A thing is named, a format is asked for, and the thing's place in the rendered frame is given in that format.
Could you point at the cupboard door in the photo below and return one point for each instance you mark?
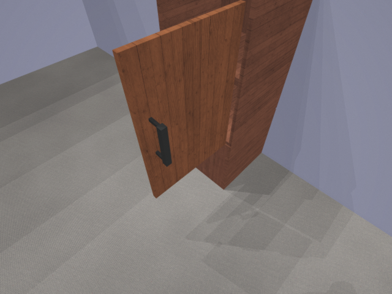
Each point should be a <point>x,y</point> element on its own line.
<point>183,77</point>

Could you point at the handle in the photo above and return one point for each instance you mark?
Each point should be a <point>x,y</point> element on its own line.
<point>162,133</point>

